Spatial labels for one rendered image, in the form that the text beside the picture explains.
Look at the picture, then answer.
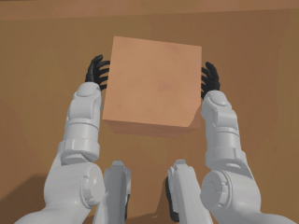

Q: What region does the robot left upper arm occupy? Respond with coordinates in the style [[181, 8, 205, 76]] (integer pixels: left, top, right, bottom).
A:
[[14, 161, 106, 224]]

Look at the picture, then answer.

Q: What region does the robot right forearm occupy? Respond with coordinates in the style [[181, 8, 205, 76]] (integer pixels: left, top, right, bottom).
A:
[[201, 90, 256, 183]]

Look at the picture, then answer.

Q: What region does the left robot hand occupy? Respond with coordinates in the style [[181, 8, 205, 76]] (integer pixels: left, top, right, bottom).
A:
[[85, 54, 110, 91]]

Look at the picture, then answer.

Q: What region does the robot left forearm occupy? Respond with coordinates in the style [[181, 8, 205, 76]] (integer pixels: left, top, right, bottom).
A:
[[43, 81, 103, 200]]

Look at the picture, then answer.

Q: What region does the right robot hand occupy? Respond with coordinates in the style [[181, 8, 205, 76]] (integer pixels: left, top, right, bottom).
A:
[[201, 62, 221, 101]]

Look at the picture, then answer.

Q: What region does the robot right shin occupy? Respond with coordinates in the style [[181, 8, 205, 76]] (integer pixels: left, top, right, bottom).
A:
[[170, 160, 195, 212]]

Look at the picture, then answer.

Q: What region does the right robot thigh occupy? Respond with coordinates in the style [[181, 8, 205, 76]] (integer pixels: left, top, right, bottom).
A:
[[167, 163, 213, 224]]

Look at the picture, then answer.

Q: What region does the robot right upper arm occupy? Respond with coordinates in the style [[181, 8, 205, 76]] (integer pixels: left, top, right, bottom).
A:
[[200, 169, 297, 224]]

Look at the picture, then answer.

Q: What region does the carton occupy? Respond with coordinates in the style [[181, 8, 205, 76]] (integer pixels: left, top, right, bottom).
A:
[[102, 35, 202, 139]]

